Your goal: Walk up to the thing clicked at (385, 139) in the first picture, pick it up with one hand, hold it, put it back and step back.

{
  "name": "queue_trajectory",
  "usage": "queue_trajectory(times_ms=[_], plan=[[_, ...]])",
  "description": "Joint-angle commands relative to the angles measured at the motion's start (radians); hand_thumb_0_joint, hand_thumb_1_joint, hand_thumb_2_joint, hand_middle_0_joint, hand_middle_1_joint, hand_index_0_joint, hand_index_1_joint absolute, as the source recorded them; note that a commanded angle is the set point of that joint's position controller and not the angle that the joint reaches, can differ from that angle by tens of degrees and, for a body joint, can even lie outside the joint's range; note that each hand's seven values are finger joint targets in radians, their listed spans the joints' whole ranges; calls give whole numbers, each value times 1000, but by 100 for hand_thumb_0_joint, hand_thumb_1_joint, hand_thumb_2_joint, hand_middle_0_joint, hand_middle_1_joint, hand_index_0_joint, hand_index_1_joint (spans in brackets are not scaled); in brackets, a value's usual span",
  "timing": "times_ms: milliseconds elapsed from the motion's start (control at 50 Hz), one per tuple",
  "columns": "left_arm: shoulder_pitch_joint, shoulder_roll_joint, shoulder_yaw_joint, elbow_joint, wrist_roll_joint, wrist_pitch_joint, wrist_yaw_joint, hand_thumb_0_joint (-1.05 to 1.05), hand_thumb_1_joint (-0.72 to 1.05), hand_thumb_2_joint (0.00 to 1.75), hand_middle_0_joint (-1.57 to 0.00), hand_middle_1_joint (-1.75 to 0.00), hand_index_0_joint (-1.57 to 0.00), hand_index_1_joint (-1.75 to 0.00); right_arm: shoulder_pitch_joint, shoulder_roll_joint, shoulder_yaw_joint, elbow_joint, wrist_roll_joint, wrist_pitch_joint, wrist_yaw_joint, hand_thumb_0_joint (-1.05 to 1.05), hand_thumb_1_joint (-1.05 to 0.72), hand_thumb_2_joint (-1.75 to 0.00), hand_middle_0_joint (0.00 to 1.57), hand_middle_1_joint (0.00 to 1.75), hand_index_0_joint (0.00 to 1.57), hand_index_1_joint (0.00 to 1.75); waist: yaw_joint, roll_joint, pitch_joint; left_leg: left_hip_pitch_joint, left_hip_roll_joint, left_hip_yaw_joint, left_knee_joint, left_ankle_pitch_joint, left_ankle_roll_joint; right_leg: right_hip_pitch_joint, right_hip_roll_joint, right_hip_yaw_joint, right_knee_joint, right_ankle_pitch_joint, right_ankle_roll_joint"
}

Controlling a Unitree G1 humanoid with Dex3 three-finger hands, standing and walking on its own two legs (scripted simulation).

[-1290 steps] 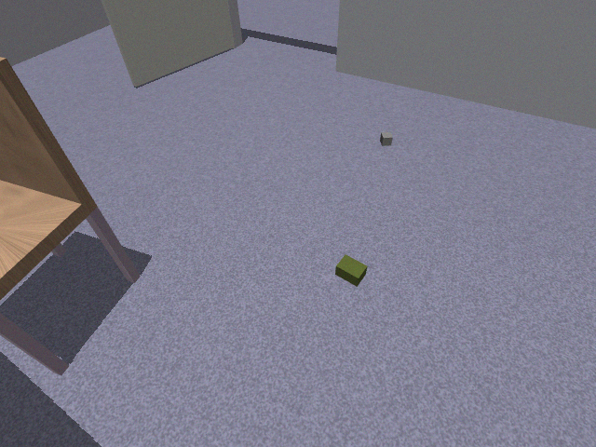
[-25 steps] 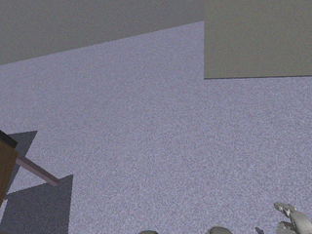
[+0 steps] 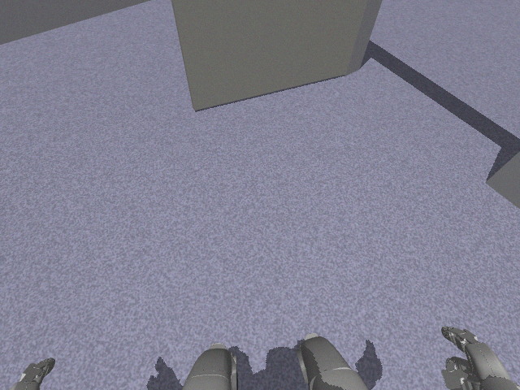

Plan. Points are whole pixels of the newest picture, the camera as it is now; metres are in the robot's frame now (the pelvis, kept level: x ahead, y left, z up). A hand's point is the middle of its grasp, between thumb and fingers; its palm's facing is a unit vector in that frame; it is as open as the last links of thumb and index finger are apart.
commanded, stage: walk up
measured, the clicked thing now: out of the picture +0.01 -0.86 -0.71
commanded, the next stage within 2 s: none
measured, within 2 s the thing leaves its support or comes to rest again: neither
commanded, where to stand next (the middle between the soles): +0.07 -0.06 m, yaw -37 degrees
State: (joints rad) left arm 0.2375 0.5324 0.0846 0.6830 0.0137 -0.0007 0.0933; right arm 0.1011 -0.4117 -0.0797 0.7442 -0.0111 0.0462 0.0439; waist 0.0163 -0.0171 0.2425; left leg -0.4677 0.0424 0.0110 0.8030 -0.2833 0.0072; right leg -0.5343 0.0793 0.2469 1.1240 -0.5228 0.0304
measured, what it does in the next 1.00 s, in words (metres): walks backwards, turning right: right foot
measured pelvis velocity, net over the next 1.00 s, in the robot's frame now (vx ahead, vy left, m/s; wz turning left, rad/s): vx -0.12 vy -0.05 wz -0.31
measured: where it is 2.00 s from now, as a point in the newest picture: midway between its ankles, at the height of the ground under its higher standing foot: outside the picture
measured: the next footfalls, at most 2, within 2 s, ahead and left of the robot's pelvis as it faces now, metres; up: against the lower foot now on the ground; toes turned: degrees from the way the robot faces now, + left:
right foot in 0.56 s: -0.11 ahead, -0.10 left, +0.00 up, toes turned -31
left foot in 1.22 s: +0.04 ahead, +0.07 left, +0.00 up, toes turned -1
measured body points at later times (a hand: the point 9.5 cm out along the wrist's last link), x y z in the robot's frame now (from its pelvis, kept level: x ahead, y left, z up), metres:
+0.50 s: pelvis -0.08 +0.04 +0.02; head -0.07 +0.03 +0.47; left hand +0.09 +0.33 -0.08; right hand -0.16 -0.32 -0.07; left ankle +0.09 +0.12 -0.70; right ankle -0.13 -0.09 -0.68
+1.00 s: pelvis -0.12 -0.05 +0.04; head -0.12 -0.04 +0.49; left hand +0.07 +0.23 -0.06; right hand -0.23 -0.36 -0.08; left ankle -0.05 +0.10 -0.65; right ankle -0.15 -0.08 -0.70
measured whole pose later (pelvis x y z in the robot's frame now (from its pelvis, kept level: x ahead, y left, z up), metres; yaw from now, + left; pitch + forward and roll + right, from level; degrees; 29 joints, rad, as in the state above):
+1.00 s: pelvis -0.12 -0.05 +0.04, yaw -18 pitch -3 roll +1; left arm 0.26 0.40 0.10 0.78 0.05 -0.02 -0.05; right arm 0.41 -0.40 -0.07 0.92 -0.03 0.12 0.10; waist 0.03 -0.03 0.04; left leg -0.41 0.11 0.04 0.90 -0.32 -0.02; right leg -0.11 0.02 -0.24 0.43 -0.29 -0.11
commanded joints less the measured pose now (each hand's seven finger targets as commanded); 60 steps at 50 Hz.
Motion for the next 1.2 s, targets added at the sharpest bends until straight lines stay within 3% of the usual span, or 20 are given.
queue_trajectory(times_ms=[0, 180, 360, 400, 460, 500, 520, 540, 560, 580, 640, 760, 780, 800, 820, 900, 1040, 1120, 1160, 1180], plan=[[140, 131, 35, 8, -24, 4, -39, 0, 90, 90, -20, -30, -20, -30, 33, -248, -72, -82, 0, -57, -34, 0, -90, -90, 20, 30, 20, 30, -19, 233, -235, 212, 187, -246, -417, 75, 68, -69, -41, -42, 147, 118, -43], [99, 139, 44, 25, 6, 57, -110, 0, 90, 90, -20, -30, -20, -30, 205, -274, -79, -26, 7, -98, -61, 0, -90, -90, 20, 30, 20, 30, -61, 160, -275, 428, 304, -226, -535, -198, -21, -111, -62, -58, 12, 186, 0], [140, 99, 60, 76, 6, 67, -171, 0, 90, 90, -20, -30, -20, -30, 173, -335, -105, -2, -26, -116, -65, 0, -90, -90, 20, 30, 20, 30, -36, 228, -219, 182, 376, -45, -623, -465, 73, 60, -128, -196, -161, 102, -31], [189, 87, 57, 86, 5, 68, -186, 0, 90, 90, -20, -30, -20, -30, 136, -357, -112, -4, -39, -108, -65, 0, -90, -90, 20, 30, 20, 30, -4, 269, -248, 97, 388, -1, -639, -543, 99, 168, -136, -288, -205, 30, -44], [353, 70, 63, 142, -1, 69, -188, 0, 90, 90, -20, -30, -20, -30, 53, -361, -118, -5, -62, -83, -69, 0, -90, -90, 20, 30, 20, 30, 75, 327, -300, 2, 350, 113, -623, -486, 38, 394, -120, -406, -387, 17, -76], [504, 87, 84, 211, 11, 63, -173, 0, 90, 90, -20, -30, -20, -30, 39, -307, -109, 6, -71, -58, -77, 0, -90, -90, 20, 30, 20, 30, 151, 85, -312, -88, 238, 213, -347, -554, -20, 541, -71, -433, -599, 50, -87], [499, 130, 95, 218, 24, 59, -158, 0, 90, 90, -20, -30, -20, -30, 49, -229, -85, 14, -58, -44, -79, 0, -90, -90, 20, 30, 20, 30, 171, -173, -193, -270, 146, 240, -68, -574, -43, 539, -89, -270, -722, -56, -116], [374, 189, 110, 154, 41, 61, -139, 0, 90, 90, -20, -30, -20, -30, 90, -146, -45, -3, -19, -38, -65, 0, -90, -90, 20, 30, 20, 30, 128, -459, -83, -380, 48, 210, 289, -426, -60, 319, -288, 168, -907, -438, -194], [184, 165, 91, 66, 46, 49, -126, 0, 90, 90, -20, -30, -20, -30, 138, -183, -47, -1, 9, -35, -58, 0, -90, -90, 20, 30, 20, 30, 32, -278, 42, -399, 74, 79, 321, -245, -67, 152, -389, 306, -1017, -573, -240], [119, 203, 87, 44, 34, 35, -123, 0, 90, 90, -20, -30, -20, -30, 94, -258, -73, -4, 17, -45, -49, 0, -90, -90, 20, 30, 20, 30, 22, -205, 74, -320, 109, 7, 284, -134, -57, 57, -434, 355, -1118, -578, -261], [76, 179, 72, 91, 19, -24, -107, 0, 90, 90, -20, -30, -20, -30, 150, -266, -78, 60, 14, -36, -19, 0, -90, -90, 20, 30, 20, 30, -59, -150, -47, -125, 57, -13, 389, 73, -48, 94, -265, 132, -1100, -325, -118], [237, 110, 65, 158, 1, -77, -90, 0, 90, 90, -20, -30, -20, -30, 91, -221, -44, 37, -9, -41, 10, 0, -90, -90, 20, 30, 20, 30, -1, -24, -56, -263, 46, -69, 235, 123, -51, 432, -253, 80, -995, -94, -127], [-4, 106, 80, 57, 40, -80, -113, 0, 90, 90, -20, -30, -20, -30, 240, -199, -48, 71, 12, -2, 20, 0, -90, -90, 20, 30, 20, 30, -51, -191, -148, -241, 33, -85, 258, 99, -49, 559, -315, -175, -954, 100, -88], [-59, 93, 81, 34, 34, -74, -115, 0, 90, 90, -20, -30, -20, -30, 301, -205, -50, 76, 5, 13, 23, 0, -90, -90, 20, 30, 20, 30, -72, -177, -190, -195, 43, -47, 226, 86, -60, 593, -288, -222, -910, 211, -91], [-50, 85, 81, 33, 29, -68, -114, 0, 90, 90, -20, -30, -20, -30, 315, -203, -52, 74, 1, 22, 24, 0, -90, -90, 20, 30, 20, 30, -65, -176, -214, -174, 38, -13, 206, 70, -65, 621, -286, -240, -899, 250, -102], [53, 162, 103, 25, 45, -39, -122, 0, 90, 90, -20, -30, -20, -30, 124, -257, -67, -11, -2, 26, 44, 0, -90, -90, 20, 30, 20, 30, 71, -153, -129, -155, 106, -16, 122, -73, -30, 424, -467, -52, -996, -231, -164], [61, 174, 104, 4, 38, -27, -128, 0, 90, 90, -20, -30, -20, -30, 173, -191, -43, -5, -7, -11, 30, 0, -90, -90, 20, 30, 20, 30, 113, -24, -115, -132, 91, 88, -42, -23, 5, 600, -415, -275, -854, 231, -147], [-32, 165, 98, -30, 41, -16, -140, 0, 90, 90, -20, -30, -20, -30, 267, -194, -51, -19, 1, -26, 15, 0, -90, -90, 20, 30, 20, 30, 48, -30, -114, 6, 62, 156, -85, -51, 33, 475, -411, -359, -757, 345, -145], [-89, 142, 85, -52, 29, -11, -144, 0, 90, 90, -20, -30, -20, -30, 452, -212, -72, 5, -4, -36, -10, 0, -90, -90, 20, 30, 20, 30, -81, 52, -243, 359, -22, 193, -227, -33, 72, 303, -333, -477, -424, 619, -104], [-102, 89, 66, -76, 23, -11, -142, 0, 90, 90, -20, -30, -20, -30, 560, -239, -88, 22, -12, -42, -31, 0, -90, -90, 20, 30, 20, 30, -148, 183, -277, 563, -53, 88, -315, -84, 121, 106, -232, -518, -98, 532, -57]])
